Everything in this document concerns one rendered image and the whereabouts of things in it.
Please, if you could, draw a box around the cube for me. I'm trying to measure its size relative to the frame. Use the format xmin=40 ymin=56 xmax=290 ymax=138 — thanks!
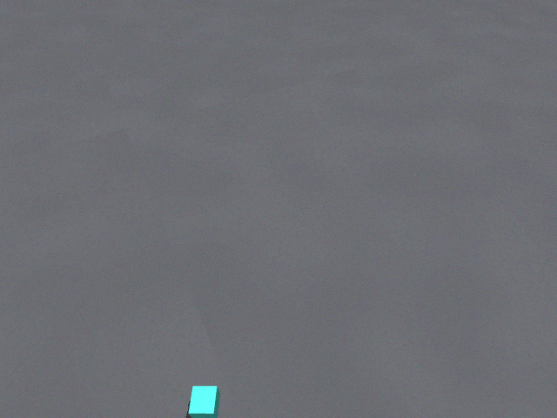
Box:
xmin=188 ymin=386 xmax=220 ymax=418

